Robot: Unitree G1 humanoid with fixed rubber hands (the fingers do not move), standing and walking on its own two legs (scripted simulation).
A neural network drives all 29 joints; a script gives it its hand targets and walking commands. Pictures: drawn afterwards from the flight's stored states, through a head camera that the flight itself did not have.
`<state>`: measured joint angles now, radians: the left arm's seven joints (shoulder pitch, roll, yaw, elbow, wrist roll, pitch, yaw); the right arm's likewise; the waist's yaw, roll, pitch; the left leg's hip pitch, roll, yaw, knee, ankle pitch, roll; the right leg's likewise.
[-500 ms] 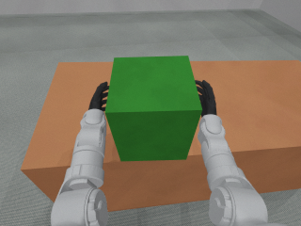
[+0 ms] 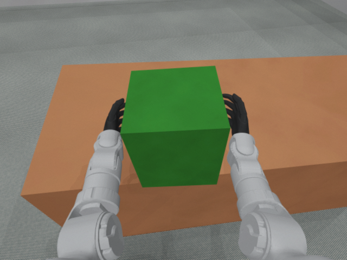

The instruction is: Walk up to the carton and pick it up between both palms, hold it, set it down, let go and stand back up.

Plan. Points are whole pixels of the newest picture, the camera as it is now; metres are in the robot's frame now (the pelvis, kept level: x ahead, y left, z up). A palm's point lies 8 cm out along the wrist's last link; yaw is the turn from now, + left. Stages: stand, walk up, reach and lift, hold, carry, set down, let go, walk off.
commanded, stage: set down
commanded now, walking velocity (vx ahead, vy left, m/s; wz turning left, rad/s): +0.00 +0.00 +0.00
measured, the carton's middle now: (176, 130) +0.42 -0.02 +0.03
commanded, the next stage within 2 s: none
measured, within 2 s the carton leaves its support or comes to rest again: rests again in 1.14 s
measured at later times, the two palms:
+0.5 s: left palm (116, 130) +0.41 +0.13 +0.05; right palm (235, 130) +0.39 -0.16 +0.07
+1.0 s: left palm (120, 136) +0.41 +0.13 +0.02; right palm (235, 136) +0.39 -0.17 +0.04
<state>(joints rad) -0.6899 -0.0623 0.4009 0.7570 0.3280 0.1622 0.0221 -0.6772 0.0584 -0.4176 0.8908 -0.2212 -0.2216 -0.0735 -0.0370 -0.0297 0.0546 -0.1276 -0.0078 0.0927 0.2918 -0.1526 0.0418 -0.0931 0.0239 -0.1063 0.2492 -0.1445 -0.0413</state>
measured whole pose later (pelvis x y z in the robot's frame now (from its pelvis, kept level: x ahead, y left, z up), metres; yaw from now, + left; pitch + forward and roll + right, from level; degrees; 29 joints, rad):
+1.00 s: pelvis +0.00 +0.00 +0.00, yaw -1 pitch +10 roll -1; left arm -0.76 -0.03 0.46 1.03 0.34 -0.12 0.06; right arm -0.71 0.08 -0.58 0.97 -0.39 -0.35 -0.06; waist -0.04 0.00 -0.04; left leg -0.36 0.00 0.10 0.34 -0.16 0.04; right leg -0.33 0.03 -0.10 0.29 -0.14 -0.04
